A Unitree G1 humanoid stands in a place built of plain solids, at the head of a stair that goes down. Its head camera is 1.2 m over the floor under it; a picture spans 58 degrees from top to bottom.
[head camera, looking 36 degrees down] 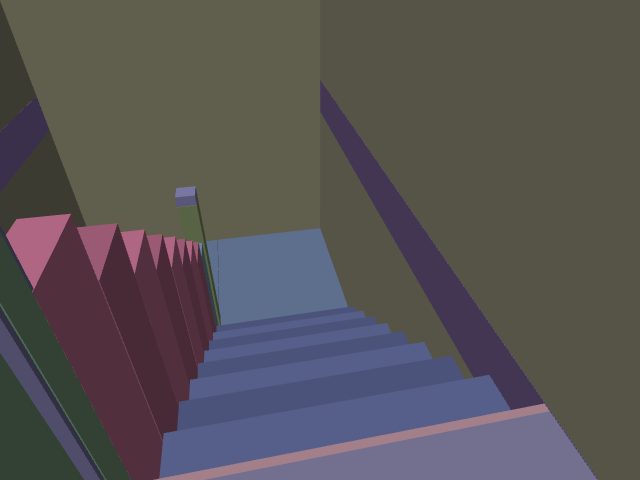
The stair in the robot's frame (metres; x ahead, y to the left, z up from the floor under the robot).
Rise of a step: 0.19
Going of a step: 0.25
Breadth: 1.20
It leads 11 degrees to the left of straight ahead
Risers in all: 9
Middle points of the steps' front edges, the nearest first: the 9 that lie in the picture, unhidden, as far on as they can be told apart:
0.67 -0.11 0.00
0.92 -0.06 -0.19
1.17 -0.01 -0.38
1.41 0.04 -0.57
1.66 0.09 -0.76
1.91 0.14 -0.96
2.15 0.19 -1.15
2.40 0.24 -1.34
2.65 0.29 -1.53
